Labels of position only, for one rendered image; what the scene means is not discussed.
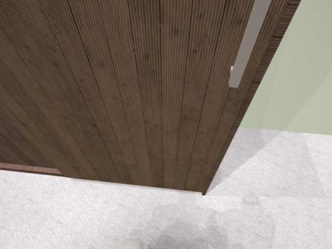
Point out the wardrobe door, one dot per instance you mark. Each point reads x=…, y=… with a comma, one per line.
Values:
x=128, y=91
x=15, y=148

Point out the handle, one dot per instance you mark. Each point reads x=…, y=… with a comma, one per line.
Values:
x=252, y=30

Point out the left robot thigh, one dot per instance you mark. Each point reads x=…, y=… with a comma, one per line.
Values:
x=131, y=243

